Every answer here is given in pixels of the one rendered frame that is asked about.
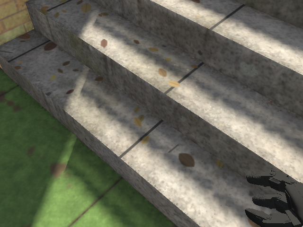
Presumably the right robot hand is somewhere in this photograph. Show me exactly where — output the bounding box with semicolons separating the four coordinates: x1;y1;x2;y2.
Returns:
244;169;303;227

